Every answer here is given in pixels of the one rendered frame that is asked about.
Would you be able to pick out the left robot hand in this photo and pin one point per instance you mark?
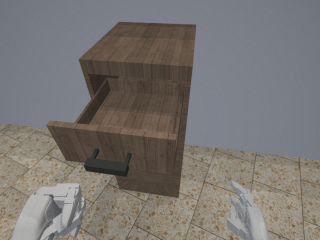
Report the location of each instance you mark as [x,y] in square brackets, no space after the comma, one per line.
[60,204]

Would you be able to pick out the cabinet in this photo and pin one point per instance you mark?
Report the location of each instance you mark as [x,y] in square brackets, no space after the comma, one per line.
[155,52]

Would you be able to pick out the handle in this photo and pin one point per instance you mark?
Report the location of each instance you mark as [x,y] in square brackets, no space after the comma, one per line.
[109,167]

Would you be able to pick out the right robot hand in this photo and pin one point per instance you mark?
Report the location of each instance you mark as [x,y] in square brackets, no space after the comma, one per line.
[251,224]

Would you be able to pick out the drawer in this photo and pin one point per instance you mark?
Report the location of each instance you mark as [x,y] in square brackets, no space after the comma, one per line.
[126,116]

